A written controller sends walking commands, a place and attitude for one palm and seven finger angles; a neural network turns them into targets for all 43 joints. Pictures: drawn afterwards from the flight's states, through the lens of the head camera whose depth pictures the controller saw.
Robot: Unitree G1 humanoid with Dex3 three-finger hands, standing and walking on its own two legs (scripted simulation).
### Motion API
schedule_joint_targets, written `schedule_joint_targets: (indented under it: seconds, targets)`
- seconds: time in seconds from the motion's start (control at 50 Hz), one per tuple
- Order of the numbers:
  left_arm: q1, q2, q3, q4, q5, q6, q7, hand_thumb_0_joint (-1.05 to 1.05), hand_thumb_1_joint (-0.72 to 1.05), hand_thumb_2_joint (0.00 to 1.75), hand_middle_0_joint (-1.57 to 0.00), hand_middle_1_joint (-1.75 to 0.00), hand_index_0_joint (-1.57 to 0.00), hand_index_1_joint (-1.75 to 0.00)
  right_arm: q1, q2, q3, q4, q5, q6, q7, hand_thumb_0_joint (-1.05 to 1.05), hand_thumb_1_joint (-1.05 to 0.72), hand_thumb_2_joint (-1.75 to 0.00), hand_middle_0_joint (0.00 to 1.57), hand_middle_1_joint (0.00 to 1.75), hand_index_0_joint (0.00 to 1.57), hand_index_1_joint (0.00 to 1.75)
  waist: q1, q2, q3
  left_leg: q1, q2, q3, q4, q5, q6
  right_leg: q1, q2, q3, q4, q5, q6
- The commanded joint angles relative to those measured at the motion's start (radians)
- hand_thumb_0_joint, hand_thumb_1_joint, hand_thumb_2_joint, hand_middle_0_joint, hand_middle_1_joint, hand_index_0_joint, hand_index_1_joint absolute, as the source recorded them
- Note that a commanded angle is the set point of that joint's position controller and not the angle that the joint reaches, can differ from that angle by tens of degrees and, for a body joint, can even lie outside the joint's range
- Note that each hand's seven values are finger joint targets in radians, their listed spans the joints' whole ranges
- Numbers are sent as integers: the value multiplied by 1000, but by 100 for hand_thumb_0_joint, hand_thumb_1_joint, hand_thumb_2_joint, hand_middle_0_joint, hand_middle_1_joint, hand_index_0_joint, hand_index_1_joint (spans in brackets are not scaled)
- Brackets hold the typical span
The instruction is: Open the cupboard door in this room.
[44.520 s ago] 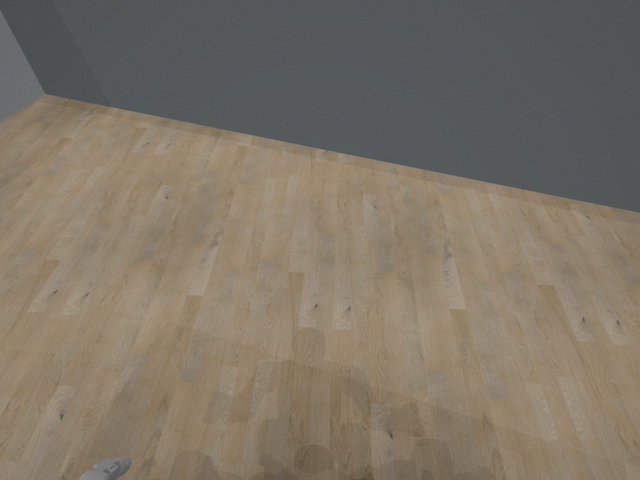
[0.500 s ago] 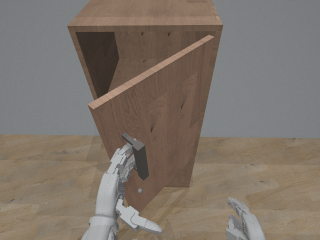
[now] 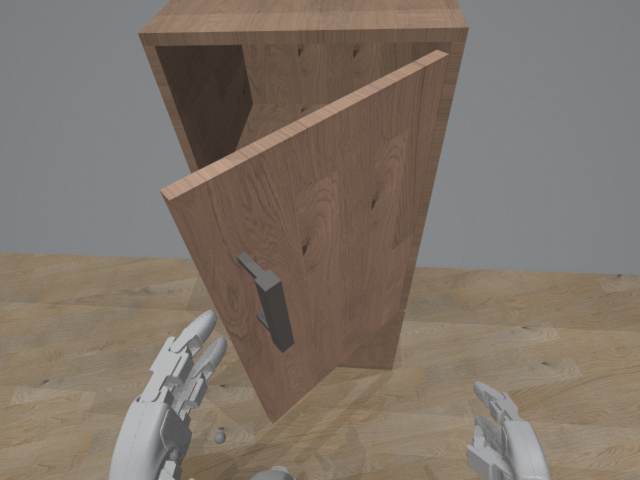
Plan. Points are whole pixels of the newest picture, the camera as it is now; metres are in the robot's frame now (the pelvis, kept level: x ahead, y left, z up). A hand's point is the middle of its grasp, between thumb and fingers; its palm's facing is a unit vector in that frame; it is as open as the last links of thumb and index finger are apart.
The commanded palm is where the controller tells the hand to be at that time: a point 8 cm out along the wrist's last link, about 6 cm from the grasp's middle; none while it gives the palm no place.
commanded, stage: slide the hand sideways off the handle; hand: left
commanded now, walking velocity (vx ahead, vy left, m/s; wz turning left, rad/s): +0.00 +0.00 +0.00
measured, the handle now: (266, 304) +0.30 +0.08 +0.10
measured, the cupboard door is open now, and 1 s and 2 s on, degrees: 46 46 46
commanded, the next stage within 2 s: draw the hand back to the body in 0.08 s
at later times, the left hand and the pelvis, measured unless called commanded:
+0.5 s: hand (148, 433) +0.15 +0.16 +0.13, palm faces -0.02 -1.00 -0.05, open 16.3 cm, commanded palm +0.12 +0.21 +0.14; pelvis -0.02 +0.02 +0.01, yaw -1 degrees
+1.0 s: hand (47, 375) +0.18 +0.25 +0.16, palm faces +0.25 -0.90 -0.36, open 13.7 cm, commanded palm +0.14 +0.29 +0.20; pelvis +0.01 +0.04 +0.04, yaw -1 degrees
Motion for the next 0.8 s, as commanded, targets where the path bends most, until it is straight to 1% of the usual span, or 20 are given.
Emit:
schedule_joint_targets:
  seconds: [0.0,0.1,0.16,0.2,0.24,0.26,0.28,0.32,0.38,0.42,0.46,0.5,0.54,0.62,0.66,0.68,0.7,0.72,0.74,0.78]
  targets:
    - [45,58,77,-215,-41,-85,-22,0,-50,30,-15,-30,-15,-30,-87,-84,-37,-176,13,-61,-21,0,-90,-90,20,30,20,30,-15,-135,-82,128,-30,1,-67,194,47,-13,-11,69,-186,513,61]
    - [-3,61,72,-224,-66,-100,-46,0,-50,30,-15,-30,-15,-30,-84,-89,-34,-171,17,-81,-32,0,-90,-90,20,30,20,30,-26,-119,-69,110,-27,-8,-53,148,49,-54,-10,80,-202,400,57]
    - [-25,55,41,-231,-59,-98,-46,0,-50,30,-15,-30,-15,-30,-88,-94,-32,-175,21,-93,-32,0,-90,-90,20,30,20,30,-25,-74,-49,111,-25,-12,-63,121,52,-83,-3,70,-205,307,43]
    - [-32,114,100,-252,-57,-82,-34,0,-50,30,-15,-30,-15,-30,-89,-93,-33,-176,22,-90,-38,0,-90,-90,20,30,20,30,-14,-65,-69,120,-19,-10,-73,106,51,-81,-1,73,-217,259,38]
    - [-70,126,113,-276,-49,-64,-17,0,-50,30,-15,-30,-15,-30,-97,-88,-29,-179,24,-91,-41,0,-90,-90,20,30,20,30,-10,-48,-53,137,-19,-7,-90,87,52,-88,4,68,-235,195,31]
    - [-72,158,153,-270,-47,-48,-6,0,-50,30,-15,-30,-15,-30,-102,-89,-31,-174,26,-89,-45,0,-90,-90,20,30,20,30,-1,-58,-52,141,-16,-9,-97,82,51,-79,7,67,-243,175,28]
    - [-52,132,143,-266,-50,-34,-1,0,-50,30,-15,-30,-15,-30,-109,-82,-25,-178,29,-89,-45,0,-90,-90,20,30,20,30,3,-44,-38,149,-16,-6,-110,67,50,-86,9,60,-253,146,27]
    - [-78,129,157,-270,-67,-9,4,0,-50,30,-15,-30,-15,-30,-111,-84,-18,-173,33,-94,-47,0,-90,-90,20,30,20,30,1,-44,-19,161,-14,-12,-136,39,49,-85,15,48,-270,111,27]
    - [-75,113,157,-264,-93,34,-6,0,-50,30,-15,-30,-15,-30,-126,-92,-12,-168,39,-110,-54,0,-90,-90,20,30,20,30,-3,-75,2,175,-11,-16,-159,27,49,-71,16,43,-301,92,32]
    - [-90,139,189,-274,-108,55,-19,0,-50,30,-15,-30,-15,-30,-124,-96,-10,-153,40,-122,-60,0,-90,-90,20,30,20,30,0,-71,6,189,-10,-16,-170,34,49,-56,16,43,-317,99,33]
    - [-102,158,200,-285,-106,72,-30,0,-50,30,-15,-30,-15,-30,-125,-103,-8,-145,40,-133,-64,0,-90,-90,20,30,20,30,1,-54,6,208,-9,-23,-190,44,51,-42,17,32,-318,121,31]
    - [-118,164,199,-317,-103,85,-38,0,-50,30,-15,-30,-15,-30,-116,-104,-3,-139,41,-144,-63,0,-90,-90,20,30,20,30,0,-2,-2,236,-9,-25,-211,63,51,-38,21,14,-307,159,29]
    - [-128,165,207,-333,-107,98,-42,0,-50,30,-15,-30,-15,-30,-114,-105,0,-133,42,-155,-63,0,-90,-90,20,30,20,30,1,3,3,255,-6,-36,-233,65,48,-33,27,-5,-299,177,27]
    - [-126,202,284,-332,-131,127,-46,0,-40,34,-15,-30,-15,-30,-114,-108,-1,-113,42,-166,-67,0,-90,-90,20,30,20,30,14,-32,-20,279,-5,-42,-257,89,45,7,33,-17,-309,211,27]
    - [-117,213,315,-327,-143,143,-53,0,-32,37,-16,-30,-16,-30,-121,-110,-1,-103,44,-168,-68,0,-90,-90,20,30,20,30,22,-17,-29,293,-5,-42,-263,122,44,35,35,-20,-313,248,24]
    - [-121,338,325,-404,-1,153,60,0,-29,39,-16,-30,-16,-30,-125,-102,11,-122,31,-152,-97,0,-90,-90,20,30,20,30,55,-15,-13,308,-2,-25,-292,128,41,56,6,47,-387,271,9]
    - [-74,263,300,-380,12,175,108,0,-26,40,-16,-30,-16,-30,-115,-83,18,-109,25,-146,-107,0,-90,-90,20,30,20,30,33,-8,14,337,-3,-15,-296,142,41,54,-3,40,-409,279,9]
    - [-61,234,277,-372,20,193,126,0,-22,42,-16,-30,-16,-30,-114,-84,21,-106,24,-141,-108,0,-90,-90,20,30,20,30,28,-23,27,343,0,-24,-305,141,39,52,-2,28,-410,273,12]
    - [-69,226,268,-373,34,205,142,0,-18,43,-16,-30,-16,-30,-109,-88,21,-97,22,-135,-108,0,-90,-90,20,30,20,30,22,1,32,363,4,-20,-311,156,40,62,-2,26,-416,290,14]
    - [-93,254,293,-368,53,215,172,0,-12,47,-16,-30,-16,-30,-123,-95,23,-83,17,-129,-109,0,-90,-90,20,30,20,30,21,-15,37,383,7,-25,-338,176,40,98,-2,18,-435,306,16]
